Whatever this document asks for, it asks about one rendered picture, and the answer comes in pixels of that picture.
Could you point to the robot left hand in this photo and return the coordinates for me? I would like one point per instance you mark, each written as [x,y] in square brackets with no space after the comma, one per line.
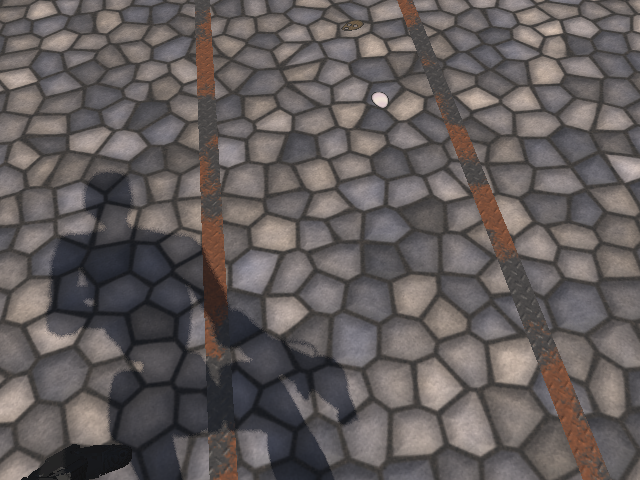
[75,463]

